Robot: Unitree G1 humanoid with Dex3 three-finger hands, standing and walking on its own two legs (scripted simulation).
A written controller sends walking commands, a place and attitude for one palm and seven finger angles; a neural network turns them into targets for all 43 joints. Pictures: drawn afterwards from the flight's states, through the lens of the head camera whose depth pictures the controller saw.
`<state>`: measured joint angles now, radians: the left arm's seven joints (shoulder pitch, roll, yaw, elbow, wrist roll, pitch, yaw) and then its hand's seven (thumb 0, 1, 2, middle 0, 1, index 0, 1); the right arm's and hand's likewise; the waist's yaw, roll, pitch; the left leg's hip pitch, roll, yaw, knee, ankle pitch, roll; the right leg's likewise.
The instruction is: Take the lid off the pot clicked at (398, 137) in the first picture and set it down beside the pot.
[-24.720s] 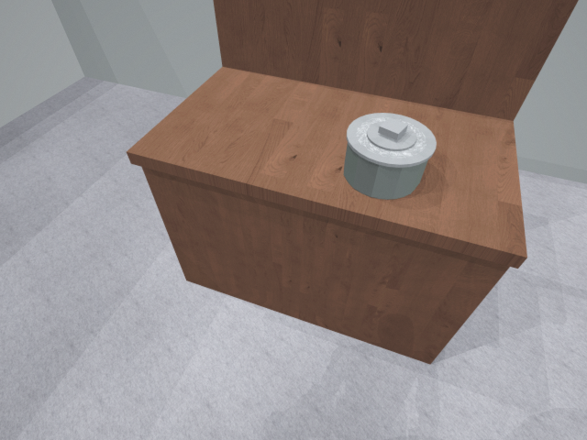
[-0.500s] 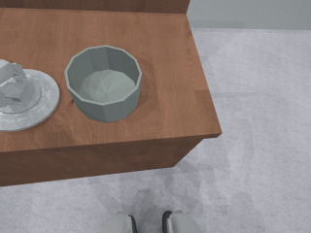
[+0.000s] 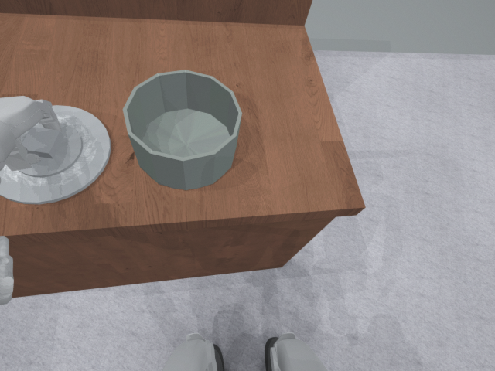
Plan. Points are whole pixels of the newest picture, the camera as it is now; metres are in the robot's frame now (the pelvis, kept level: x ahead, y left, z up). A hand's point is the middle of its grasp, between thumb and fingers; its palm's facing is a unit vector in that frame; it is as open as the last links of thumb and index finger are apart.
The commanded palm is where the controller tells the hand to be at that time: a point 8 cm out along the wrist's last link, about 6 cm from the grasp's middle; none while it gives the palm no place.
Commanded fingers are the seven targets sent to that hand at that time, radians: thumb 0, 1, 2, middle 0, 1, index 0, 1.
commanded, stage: open the fingers wide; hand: left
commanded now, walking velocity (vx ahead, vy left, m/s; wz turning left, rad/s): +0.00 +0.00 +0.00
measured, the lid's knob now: (42, 142) +0.49 +0.33 -0.01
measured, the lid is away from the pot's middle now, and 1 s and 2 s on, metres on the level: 0.24 0.24 0.24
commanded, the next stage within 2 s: raise the empty hand in 0.78 s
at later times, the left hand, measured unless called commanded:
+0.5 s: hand (15, 151) +0.45 +0.34 +0.01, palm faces -0.44 -0.12 -0.89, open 10.0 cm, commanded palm +0.48 +0.32 +0.07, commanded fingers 0.00 -0.02 0.66 -0.35 -0.85 -0.35 -0.85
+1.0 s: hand (20, 154) +0.45 +0.33 +0.02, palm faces -0.43 -0.12 -0.90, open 11.2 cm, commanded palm +0.48 +0.32 +0.08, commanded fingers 0.00 -0.03 0.68 -0.36 -0.84 -0.36 -0.84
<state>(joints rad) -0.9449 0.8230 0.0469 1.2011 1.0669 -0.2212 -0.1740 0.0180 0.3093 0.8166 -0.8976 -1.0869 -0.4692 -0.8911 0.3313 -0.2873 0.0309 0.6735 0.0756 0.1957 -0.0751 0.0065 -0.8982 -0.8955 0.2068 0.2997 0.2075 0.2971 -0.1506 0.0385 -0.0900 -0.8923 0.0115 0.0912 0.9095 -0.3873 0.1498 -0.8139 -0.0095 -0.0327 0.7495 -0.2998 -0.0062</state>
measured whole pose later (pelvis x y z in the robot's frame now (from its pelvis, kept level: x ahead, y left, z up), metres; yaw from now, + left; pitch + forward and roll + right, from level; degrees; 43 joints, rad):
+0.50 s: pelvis +0.00 +0.01 +0.00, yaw +2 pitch +20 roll -7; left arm -0.95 0.77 -0.01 1.18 1.06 -0.17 -0.17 0.00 0.11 0.71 -0.57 -0.98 -0.41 -0.87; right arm 0.36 -0.28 0.01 0.69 0.07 0.19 -0.06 0.01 -0.90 -0.90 0.21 0.30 0.21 0.30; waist -0.14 0.05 -0.10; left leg -0.89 -0.02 0.07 0.91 -0.39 0.15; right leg -0.80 0.00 0.01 0.75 -0.31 -0.02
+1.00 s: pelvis +0.00 -0.01 +0.00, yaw +3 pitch +20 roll -7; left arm -0.92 0.78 0.01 1.14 1.06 -0.17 -0.18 0.00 -0.02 0.68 -0.38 -0.84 -0.36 -0.82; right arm 0.35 -0.28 0.01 0.69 0.07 0.18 -0.07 0.01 -0.90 -0.90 0.21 0.30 0.21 0.30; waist -0.14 0.04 -0.10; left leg -0.87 -0.01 0.04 0.90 -0.38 0.13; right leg -0.78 0.02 0.00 0.74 -0.31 0.00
